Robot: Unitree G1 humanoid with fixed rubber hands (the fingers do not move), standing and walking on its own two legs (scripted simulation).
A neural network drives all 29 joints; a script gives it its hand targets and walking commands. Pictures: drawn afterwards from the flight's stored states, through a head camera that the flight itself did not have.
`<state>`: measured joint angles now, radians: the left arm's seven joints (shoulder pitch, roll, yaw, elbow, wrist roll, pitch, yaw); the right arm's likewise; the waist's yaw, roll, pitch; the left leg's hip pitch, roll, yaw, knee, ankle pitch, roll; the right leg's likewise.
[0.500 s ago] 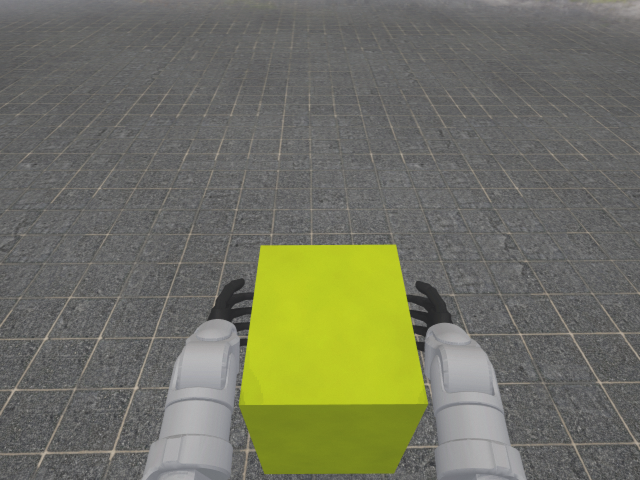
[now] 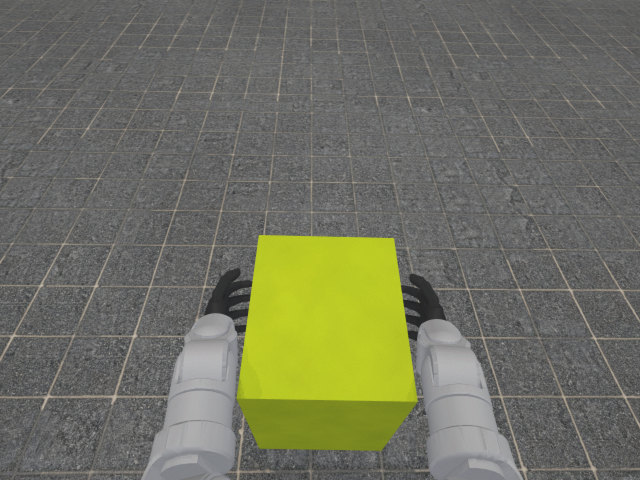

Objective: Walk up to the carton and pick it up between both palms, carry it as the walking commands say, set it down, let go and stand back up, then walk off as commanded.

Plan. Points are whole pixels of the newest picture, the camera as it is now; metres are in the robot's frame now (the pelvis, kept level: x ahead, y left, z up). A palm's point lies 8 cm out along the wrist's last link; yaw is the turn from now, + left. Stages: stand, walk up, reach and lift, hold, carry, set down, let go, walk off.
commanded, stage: set down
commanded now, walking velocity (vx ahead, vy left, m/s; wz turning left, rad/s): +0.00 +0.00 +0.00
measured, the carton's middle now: (323, 348) +0.32 +0.00 -0.08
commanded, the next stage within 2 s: none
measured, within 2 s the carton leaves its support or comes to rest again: neither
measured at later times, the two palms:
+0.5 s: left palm (232, 341) +0.33 +0.14 -0.09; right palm (413, 346) +0.33 -0.14 -0.09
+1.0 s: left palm (241, 350) +0.36 +0.15 -0.19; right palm (398, 349) +0.37 -0.13 -0.19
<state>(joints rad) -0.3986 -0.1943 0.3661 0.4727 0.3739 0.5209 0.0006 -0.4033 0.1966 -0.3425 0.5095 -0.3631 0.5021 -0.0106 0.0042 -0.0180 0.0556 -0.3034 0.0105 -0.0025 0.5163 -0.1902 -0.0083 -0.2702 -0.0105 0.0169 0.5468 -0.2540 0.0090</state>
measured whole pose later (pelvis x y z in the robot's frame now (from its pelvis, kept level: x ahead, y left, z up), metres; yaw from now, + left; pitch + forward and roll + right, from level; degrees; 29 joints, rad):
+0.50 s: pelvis -0.03 +0.00 -0.05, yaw +0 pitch +18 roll +0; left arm -0.55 -0.23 0.47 0.47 0.37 0.31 0.01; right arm -0.55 0.19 -0.45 0.51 -0.36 0.29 0.02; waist 0.00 -0.01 0.01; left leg -0.92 0.01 -0.01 0.86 -0.25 0.00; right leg -0.88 0.00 0.03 0.89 -0.32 0.02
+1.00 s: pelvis -0.03 +0.00 -0.13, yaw +0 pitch +34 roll -1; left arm -0.61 -0.19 0.44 0.47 0.29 0.28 0.03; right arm -0.63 0.15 -0.42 0.54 -0.26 0.26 -0.02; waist 0.01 -0.02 -0.17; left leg -1.44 0.01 -0.03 1.22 -0.38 -0.02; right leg -1.40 0.01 0.01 1.25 -0.45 0.01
